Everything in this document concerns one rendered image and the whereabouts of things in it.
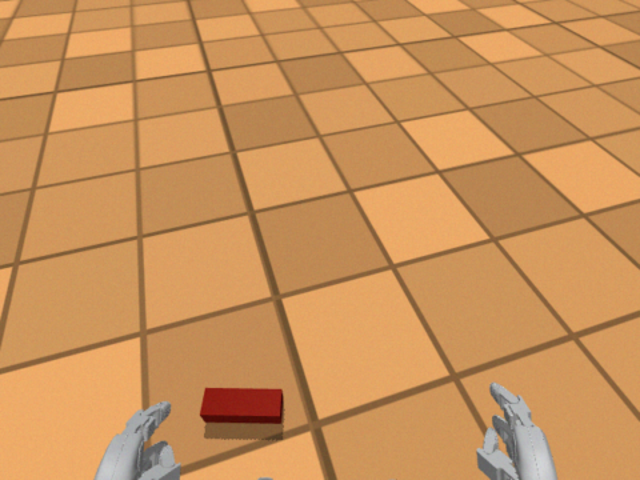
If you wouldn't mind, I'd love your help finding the right robot hand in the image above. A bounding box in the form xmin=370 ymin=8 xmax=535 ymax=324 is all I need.
xmin=477 ymin=382 xmax=558 ymax=480

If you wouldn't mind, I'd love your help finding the left robot hand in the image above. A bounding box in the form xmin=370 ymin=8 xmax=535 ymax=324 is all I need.
xmin=94 ymin=401 xmax=181 ymax=480

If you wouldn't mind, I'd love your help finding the carton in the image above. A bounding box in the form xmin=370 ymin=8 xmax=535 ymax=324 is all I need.
xmin=200 ymin=388 xmax=283 ymax=424

